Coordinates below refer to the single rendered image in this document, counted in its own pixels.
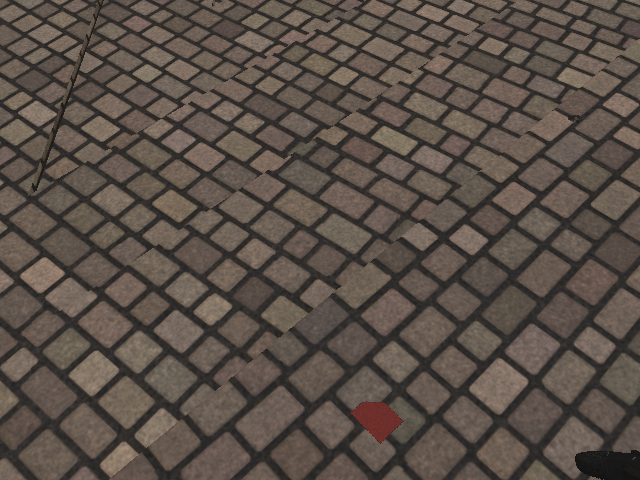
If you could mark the right robot hand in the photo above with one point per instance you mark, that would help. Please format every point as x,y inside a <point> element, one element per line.
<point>609,465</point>

